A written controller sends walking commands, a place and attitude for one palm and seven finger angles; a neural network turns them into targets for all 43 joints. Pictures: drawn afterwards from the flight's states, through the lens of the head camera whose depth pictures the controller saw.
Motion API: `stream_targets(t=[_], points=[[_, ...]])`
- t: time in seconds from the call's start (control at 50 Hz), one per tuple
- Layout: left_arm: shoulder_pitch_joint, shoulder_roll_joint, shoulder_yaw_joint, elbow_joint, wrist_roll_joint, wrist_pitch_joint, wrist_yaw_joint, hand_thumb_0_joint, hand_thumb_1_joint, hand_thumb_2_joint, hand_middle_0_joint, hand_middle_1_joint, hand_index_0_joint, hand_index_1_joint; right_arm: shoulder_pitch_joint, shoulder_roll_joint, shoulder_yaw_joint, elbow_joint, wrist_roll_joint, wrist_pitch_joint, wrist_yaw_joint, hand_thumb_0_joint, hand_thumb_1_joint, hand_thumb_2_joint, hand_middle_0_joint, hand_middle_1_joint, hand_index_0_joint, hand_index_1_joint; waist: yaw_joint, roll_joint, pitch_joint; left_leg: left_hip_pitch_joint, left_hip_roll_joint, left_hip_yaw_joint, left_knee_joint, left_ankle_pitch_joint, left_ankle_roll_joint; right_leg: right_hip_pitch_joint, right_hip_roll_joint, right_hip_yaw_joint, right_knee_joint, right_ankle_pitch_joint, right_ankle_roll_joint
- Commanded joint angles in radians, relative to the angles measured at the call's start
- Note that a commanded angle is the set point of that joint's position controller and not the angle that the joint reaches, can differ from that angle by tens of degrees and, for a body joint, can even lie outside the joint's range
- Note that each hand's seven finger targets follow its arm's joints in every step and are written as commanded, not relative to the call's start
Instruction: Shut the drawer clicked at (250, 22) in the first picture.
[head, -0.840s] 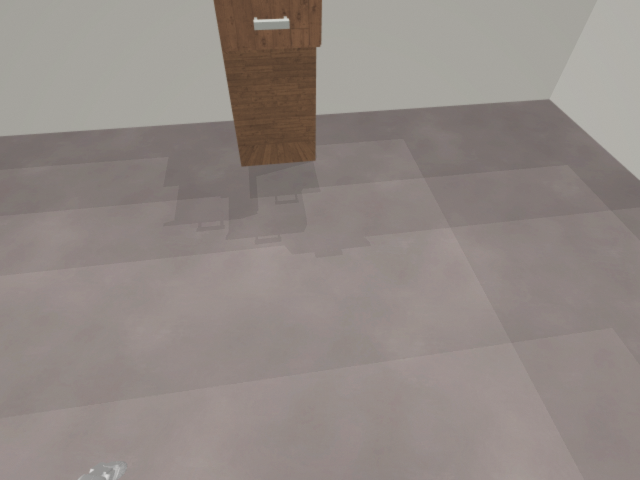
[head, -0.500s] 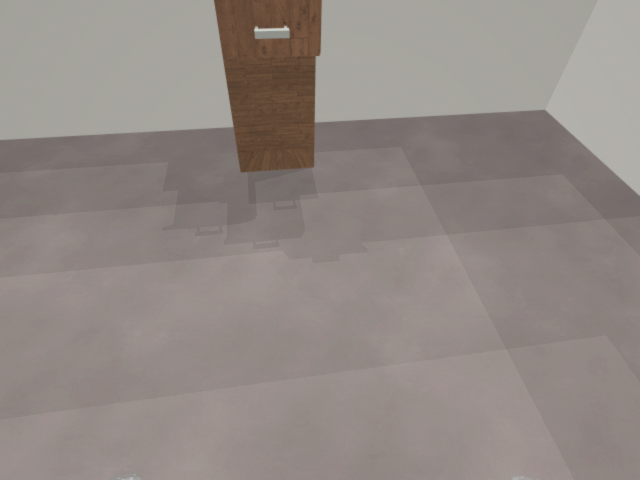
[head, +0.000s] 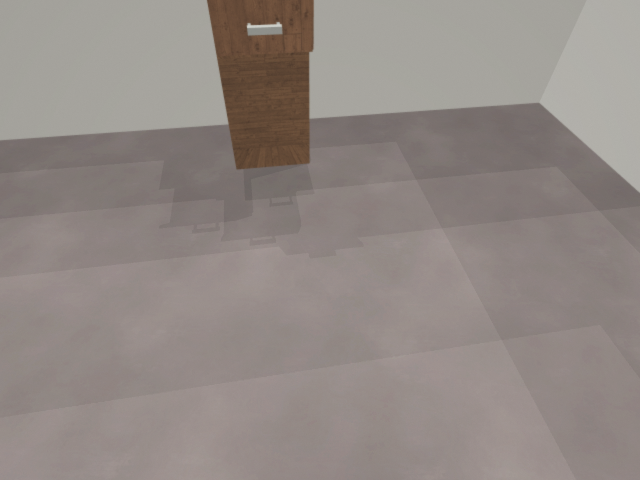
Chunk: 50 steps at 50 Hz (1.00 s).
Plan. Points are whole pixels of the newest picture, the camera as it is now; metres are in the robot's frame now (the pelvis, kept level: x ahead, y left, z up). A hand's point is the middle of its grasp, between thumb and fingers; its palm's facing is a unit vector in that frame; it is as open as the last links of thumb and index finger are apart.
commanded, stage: look at it before walking up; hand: left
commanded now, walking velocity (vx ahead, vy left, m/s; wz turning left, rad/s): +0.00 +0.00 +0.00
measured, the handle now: (264, 27) +1.42 +0.26 +0.01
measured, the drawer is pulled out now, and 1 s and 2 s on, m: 0.28 0.28 0.28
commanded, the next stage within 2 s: walk to a spot facing it in 0.60 s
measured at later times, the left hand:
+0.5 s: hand out of the picture +0.07 +0.24 -0.16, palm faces -0.02 -0.94 -0.33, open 7.4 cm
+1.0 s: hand out of the picture +0.03 +0.21 -0.19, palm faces +0.02 -0.98 -0.18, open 7.4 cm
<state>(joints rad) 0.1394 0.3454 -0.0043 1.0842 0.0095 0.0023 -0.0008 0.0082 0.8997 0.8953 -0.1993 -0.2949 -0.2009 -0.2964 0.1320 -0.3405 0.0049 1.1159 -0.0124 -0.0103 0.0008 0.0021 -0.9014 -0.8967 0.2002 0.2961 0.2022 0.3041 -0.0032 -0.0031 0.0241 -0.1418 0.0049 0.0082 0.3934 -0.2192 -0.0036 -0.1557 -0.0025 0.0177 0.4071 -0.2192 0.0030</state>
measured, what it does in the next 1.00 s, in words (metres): shifts its weight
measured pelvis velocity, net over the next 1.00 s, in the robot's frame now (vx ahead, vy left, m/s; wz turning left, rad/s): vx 0.05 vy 0.02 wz -0.02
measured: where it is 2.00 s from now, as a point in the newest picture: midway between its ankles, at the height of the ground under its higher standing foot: (332, 407)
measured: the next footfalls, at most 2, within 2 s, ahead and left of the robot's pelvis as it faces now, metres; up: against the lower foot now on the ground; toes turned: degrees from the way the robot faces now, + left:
right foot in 1.36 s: +0.32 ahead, -0.14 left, +0.00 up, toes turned -12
left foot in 1.68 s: +0.44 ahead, +0.11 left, +0.00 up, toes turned +8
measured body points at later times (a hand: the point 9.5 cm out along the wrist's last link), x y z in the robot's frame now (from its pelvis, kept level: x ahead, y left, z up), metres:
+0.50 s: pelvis +0.00 +0.00 +0.00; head +0.00 +0.00 +0.45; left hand +0.07 +0.29 -0.13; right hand +0.08 -0.30 -0.13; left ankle +0.00 +0.12 -0.74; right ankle +0.00 -0.12 -0.74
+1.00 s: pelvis +0.05 +0.02 -0.01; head +0.04 +0.03 +0.44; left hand +0.03 +0.26 -0.18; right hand +0.05 -0.24 -0.16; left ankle +0.00 +0.12 -0.74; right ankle +0.00 -0.12 -0.74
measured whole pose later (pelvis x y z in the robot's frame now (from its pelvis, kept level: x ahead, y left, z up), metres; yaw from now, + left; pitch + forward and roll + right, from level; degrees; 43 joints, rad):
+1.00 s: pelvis +0.05 +0.02 -0.01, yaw -1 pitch +0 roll -1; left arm 0.35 0.22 0.02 1.09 0.02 0.01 -0.01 0.01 0.90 0.90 -0.20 -0.29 -0.20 -0.30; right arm 0.30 -0.22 0.00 1.12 -0.02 -0.02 0.01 0.00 -0.90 -0.90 0.20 0.30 0.20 0.30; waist 0.01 -0.02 -0.03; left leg -0.18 0.03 0.06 0.57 -0.37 0.01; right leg -0.17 0.01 0.03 0.53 -0.36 -0.01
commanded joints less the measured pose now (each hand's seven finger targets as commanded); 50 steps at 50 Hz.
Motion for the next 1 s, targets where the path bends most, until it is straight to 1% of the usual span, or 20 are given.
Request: stream_targets(t=[0.0, 0.18, 0.24, 0.26, 0.46, 0.68, 0.7, 0.72, 0.74, 0.76, 0.78, 0.8, 0.84, 0.86, 0.88, 0.9, 0.92, 0.94, 0.96, 0.98], points=[[-0.046, 0.201, 0.036, -0.071, 0.0, -0.026, 0.014, 0.0, 0.9, 0.9, -0.2, -0.3, -0.2, -0.3, -0.055, -0.203, -0.041, -0.071, 0.004, -0.024, -0.013, 0.0, -0.9, -0.9, 0.2, 0.3, 0.2, 0.3, 0.004, -0.004, -0.047, -0.002, 0.111, -0.101, -0.074, 0.107, 0.036, -0.002, -0.111, 0.103, -0.069, 0.103, -0.035], [-0.046, 0.198, 0.037, -0.072, 0.002, -0.027, 0.013, 0.0, 0.9, 0.9, -0.2, -0.3, -0.2, -0.3, -0.055, -0.2, -0.042, -0.069, 0.003, -0.023, -0.012, 0.0, -0.9, -0.9, 0.2, 0.3, 0.2, 0.3, 0.002, -0.003, -0.04, -0.002, 0.11, -0.105, -0.08, 0.082, 0.034, -0.018, -0.11, 0.106, -0.083, 0.068, -0.034], [-0.042, 0.198, 0.037, -0.07, 0.002, -0.029, 0.013, 0.0, 0.9, 0.9, -0.2, -0.3, -0.2, -0.3, -0.055, -0.199, -0.042, -0.07, 0.005, -0.024, -0.012, 0.0, -0.9, -0.9, 0.2, 0.3, 0.2, 0.3, 0.003, -0.006, -0.057, 0.013, 0.112, -0.101, -0.072, 0.114, 0.035, -0.009, -0.112, 0.107, -0.08, 0.109, -0.036], [-0.044, 0.198, 0.037, -0.07, 0.002, -0.029, 0.013, 0.0, 0.9, 0.9, -0.2, -0.3, -0.2, -0.3, -0.058, -0.199, -0.041, -0.068, 0.004, -0.023, -0.013, 0.0, -0.9, -0.9, 0.2, 0.3, 0.2, 0.3, 0.002, -0.01, -0.041, 0.007, 0.112, -0.1, -0.073, 0.111, 0.033, -0.016, -0.112, 0.107, -0.082, 0.11, -0.035], [-0.034, 0.198, 0.038, -0.065, 0.002, -0.031, 0.014, 0.0, 0.9, 0.9, -0.2, -0.3, -0.2, -0.3, -0.056, -0.198, -0.04, -0.067, 0.005, -0.023, -0.013, 0.0, -0.9, -0.9, 0.2, 0.3, 0.2, 0.3, 0.003, -0.008, -0.056, 0.02, 0.114, -0.098, -0.072, 0.138, 0.032, 0.003, -0.116, 0.104, -0.082, 0.148, -0.036], [-0.034, 0.2, 0.036, -0.061, 0.002, -0.031, 0.013, 0.0, 0.9, 0.9, -0.2, -0.3, -0.2, -0.3, -0.058, -0.199, -0.039, -0.062, 0.005, -0.02, -0.012, 0.0, -0.9, -0.9, 0.2, 0.3, 0.2, 0.3, 0.001, -0.011, -0.043, 0.02, 0.112, -0.098, -0.079, 0.11, 0.029, -0.009, -0.114, 0.115, -0.099, 0.114, -0.036], [0.005, 0.121, 0.021, -0.043, 0.0, -0.021, 0.015, 0.0, 0.9, 0.9, -0.2, -0.3, -0.2, -0.3, -0.024, -0.121, -0.02, -0.045, 0.0, -0.012, -0.009, 0.0, -0.9, -0.9, 0.2, 0.3, 0.2, 0.3, 0.001, -0.006, -0.068, 0.025, 0.11, -0.082, -0.069, 0.071, 0.018, 0.004, -0.113, 0.108, -0.098, 0.055, -0.025], [0.049, 0.075, 0.011, -0.028, 0.002, -0.009, 0.016, 0.0, 0.9, 0.9, -0.2, -0.3, -0.2, -0.3, 0.011, -0.069, -0.008, -0.032, -0.005, -0.002, -0.006, 0.0, -0.9, -0.9, 0.2, 0.3, 0.2, 0.3, 0.006, -0.011, -0.058, 0.013, 0.099, -0.067, -0.054, -0.036, 0.011, -0.009, -0.105, 0.113, -0.096, -0.087, -0.022], [0.074, 0.075, 0.013, -0.024, 0.007, -0.003, 0.012, 0.0, 0.9, 0.9, -0.2, -0.3, -0.2, -0.3, 0.037, -0.063, -0.01, -0.03, -0.007, 0.004, -0.004, 0.0, -0.9, -0.9, 0.2, 0.3, 0.2, 0.3, 0.009, -0.026, -0.037, -0.019, 0.087, -0.06, -0.038, -0.156, 0.014, -0.024, -0.1, 0.131, -0.105, -0.218, -0.029], [0.087, 0.084, 0.018, -0.027, 0.01, 0.002, 0.007, 0.0, 0.9, 0.9, -0.2, -0.3, -0.2, -0.3, 0.047, -0.063, -0.014, -0.032, -0.011, 0.007, -0.002, 0.0, -0.9, -0.9, 0.2, 0.3, 0.2, 0.3, 0.011, -0.044, 0.011, -0.074, 0.076, -0.057, -0.03, -0.255, 0.017, -0.051, -0.101, 0.154, -0.118, -0.322, -0.039], [0.105, 0.09, 0.025, -0.032, 0.012, 0.004, 0.002, 0.0, 0.9, 0.9, -0.2, -0.3, -0.2, -0.3, 0.047, -0.064, -0.017, -0.039, -0.013, 0.009, -0.001, 0.0, -0.9, -0.9, 0.2, 0.3, 0.2, 0.3, 0.018, -0.06, 0.06, -0.125, 0.064, -0.049, -0.003, -0.314, 0.017, -0.078, -0.106, 0.182, -0.136, -0.4, -0.051], [0.126, 0.095, 0.032, -0.034, 0.013, 0.005, -0.001, 0.0, 0.9, 0.9, -0.2, -0.3, -0.2, -0.3, 0.055, -0.055, -0.019, -0.046, -0.014, 0.008, 0.0, 0.0, -0.9, -0.9, 0.2, 0.3, 0.2, 0.3, 0.023, -0.089, 0.096, -0.175, 0.048, -0.032, 0.044, -0.325, 0.017, -0.085, -0.12, 0.218, -0.152, -0.444, -0.07], [0.183, 0.104, 0.046, -0.038, 0.01, -0.002, -0.001, 0.0, 0.9, 0.9, -0.2, -0.3, -0.2, -0.3, 0.075, -0.033, -0.023, -0.061, -0.012, 0.0, -0.001, 0.0, -0.9, -0.9, 0.2, 0.3, 0.2, 0.3, 0.03, -0.147, 0.096, -0.231, 0.026, 0.023, 0.179, -0.263, 0.015, -0.045, -0.179, 0.306, -0.192, -0.476, -0.122], [0.194, 0.107, 0.055, -0.042, 0.008, -0.008, 0.001, 0.0, 0.9, 0.9, -0.2, -0.3, -0.2, -0.3, 0.093, -0.022, -0.025, -0.068, -0.01, -0.008, -0.002, 0.0, -0.9, -0.9, 0.2, 0.3, 0.2, 0.3, 0.022, -0.161, 0.078, -0.236, 0.033, 0.04, 0.217, -0.228, 0.014, -0.028, -0.213, 0.337, -0.201, -0.457, -0.147], [0.199, 0.1, 0.059, -0.048, 0.006, -0.015, 0.002, 0.0, 0.9, 0.9, -0.2, -0.3, -0.2, -0.3, 0.102, -0.016, -0.028, -0.072, -0.008, -0.016, -0.002, 0.0, -0.9, -0.9, 0.2, 0.3, 0.2, 0.3, 0.016, -0.144, 0.081, -0.22, 0.041, 0.044, 0.221, -0.207, 0.015, -0.043, -0.228, 0.346, -0.193, -0.411, -0.164], [0.191, 0.091, 0.062, -0.051, 0.006, -0.02, 0.003, 0.0, 0.9, 0.9, -0.2, -0.3, -0.2, -0.3, 0.128, -0.003, -0.029, -0.07, -0.006, -0.024, -0.002, 0.0, -0.9, -0.9, 0.2, 0.3, 0.2, 0.3, 0.001, -0.131, 0.077, -0.178, 0.049, 0.049, 0.178, -0.195, 0.017, -0.063, -0.22, 0.309, -0.16, -0.343, -0.166], [0.18, 0.069, 0.064, -0.058, 0.006, -0.022, 0.002, 0.0, 0.9, 0.9, -0.2, -0.3, -0.2, -0.3, 0.166, 0.007, -0.031, -0.059, -0.004, -0.031, -0.002, 0.0, -0.9, -0.9, 0.2, 0.3, 0.2, 0.3, -0.017, -0.087, 0.076, -0.094, 0.056, 0.052, 0.111, -0.175, 0.021, -0.116, -0.188, 0.253, -0.104, -0.276, -0.153], [0.159, 0.045, 0.06, -0.064, 0.006, -0.022, -0.002, 0.0, 0.9, 0.9, -0.2, -0.3, -0.2, -0.3, 0.22, 0.004, -0.036, -0.04, -0.003, -0.036, -0.004, 0.0, -0.9, -0.9, 0.2, 0.3, 0.2, 0.3, -0.042, -0.015, 0.081, 0.011, 0.071, 0.007, 0.051, -0.187, 0.036, -0.205, -0.12, 0.178, -0.014, -0.248, -0.124], [0.13, -0.003, 0.056, -0.081, 0.008, -0.021, -0.006, 0.0, 0.9, 0.9, -0.2, -0.3, -0.2, -0.3, 0.307, -0.029, -0.049, -0.012, -0.009, -0.041, -0.008, 0.0, -0.9, -0.9, 0.2, 0.3, 0.2, 0.3, -0.074, 0.134, 0.113, 0.098, 0.179, -0.155, -0.053, -0.233, 0.085, -0.346, -0.024, 0.068, 0.177, -0.244, -0.079], [0.07, -0.054, 0.047, -0.113, 0.009, -0.027, -0.007, 0.0, 0.9, 0.9, -0.2, -0.3, -0.2, -0.3, 0.424, -0.085, -0.068, 0.019, -0.016, -0.048, -0.016, 0.0, -0.9, -0.9, 0.2, 0.3, 0.2, 0.3, -0.117, 0.317, 0.136, 0.182, 0.352, -0.403, -0.204, -0.234, 0.168, -0.508, 0.049, -0.087, 0.456, -0.274, -0.035]])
